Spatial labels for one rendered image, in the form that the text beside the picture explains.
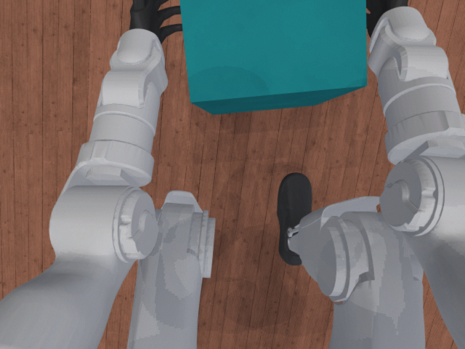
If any robot right upper arm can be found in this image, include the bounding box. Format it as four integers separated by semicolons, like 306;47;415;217
379;156;465;349

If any robot right hand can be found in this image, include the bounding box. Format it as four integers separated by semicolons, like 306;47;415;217
366;0;408;37

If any robot left hand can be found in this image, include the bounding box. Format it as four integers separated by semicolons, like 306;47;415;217
129;0;183;44

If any robot left forearm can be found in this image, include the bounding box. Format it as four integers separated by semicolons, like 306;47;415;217
49;28;168;244

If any robot right thigh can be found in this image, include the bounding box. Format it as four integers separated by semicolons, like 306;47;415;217
313;212;425;349

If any robot right foot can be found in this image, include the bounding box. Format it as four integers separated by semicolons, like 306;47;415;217
277;172;312;265

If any robot right forearm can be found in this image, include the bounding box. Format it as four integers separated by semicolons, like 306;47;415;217
368;7;465;165

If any carton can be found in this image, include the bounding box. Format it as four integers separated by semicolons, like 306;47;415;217
179;0;367;115

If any robot left upper arm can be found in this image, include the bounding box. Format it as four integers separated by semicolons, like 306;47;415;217
0;185;158;349

